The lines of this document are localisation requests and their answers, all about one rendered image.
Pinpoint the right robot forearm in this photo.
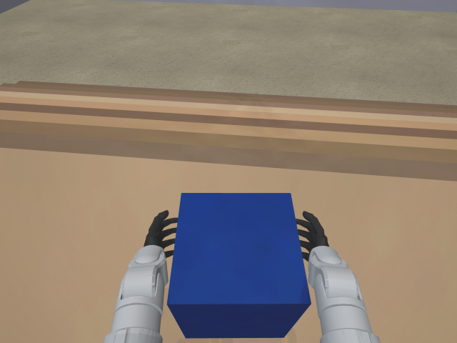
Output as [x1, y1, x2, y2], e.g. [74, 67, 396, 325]
[308, 246, 381, 343]

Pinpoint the left robot hand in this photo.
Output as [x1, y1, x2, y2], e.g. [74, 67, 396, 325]
[144, 210, 178, 258]

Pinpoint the carton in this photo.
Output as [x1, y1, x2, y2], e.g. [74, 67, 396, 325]
[167, 193, 311, 338]

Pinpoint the right robot hand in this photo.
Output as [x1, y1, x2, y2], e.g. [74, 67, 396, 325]
[296, 211, 329, 261]

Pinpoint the left robot forearm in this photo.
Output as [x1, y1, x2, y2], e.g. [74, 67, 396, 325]
[103, 245, 169, 343]

